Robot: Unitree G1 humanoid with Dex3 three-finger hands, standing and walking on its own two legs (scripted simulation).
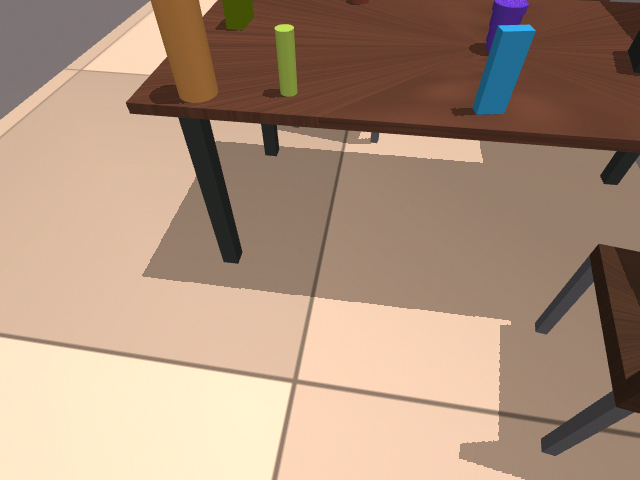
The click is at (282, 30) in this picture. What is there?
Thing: slim round
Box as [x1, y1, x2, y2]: [275, 24, 297, 96]
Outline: 281,24 275,27 280,92 283,95 290,96 295,94 297,91 293,27 288,24
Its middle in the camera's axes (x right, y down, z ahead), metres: -0.09 -0.45 +0.97
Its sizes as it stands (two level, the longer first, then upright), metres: 0.045 0.045 0.159
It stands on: a support 0.73 m high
